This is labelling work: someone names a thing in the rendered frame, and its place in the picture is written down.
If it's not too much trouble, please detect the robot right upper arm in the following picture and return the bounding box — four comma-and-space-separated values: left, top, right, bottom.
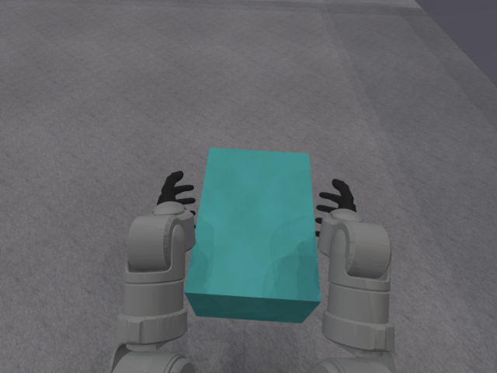
311, 357, 391, 373

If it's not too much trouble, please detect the robot left forearm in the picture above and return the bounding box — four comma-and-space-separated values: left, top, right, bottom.
108, 201, 196, 373

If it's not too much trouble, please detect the robot right hand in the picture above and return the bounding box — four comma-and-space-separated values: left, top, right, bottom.
315, 179, 356, 237

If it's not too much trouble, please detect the carton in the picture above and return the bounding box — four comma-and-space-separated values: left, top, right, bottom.
184, 148, 321, 323

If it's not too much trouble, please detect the robot left hand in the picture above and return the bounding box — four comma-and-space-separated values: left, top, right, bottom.
157, 171, 196, 228

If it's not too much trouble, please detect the robot left upper arm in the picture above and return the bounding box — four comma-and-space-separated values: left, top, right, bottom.
113, 351, 196, 373

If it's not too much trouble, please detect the robot right forearm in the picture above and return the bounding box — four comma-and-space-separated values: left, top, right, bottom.
318, 208, 399, 373

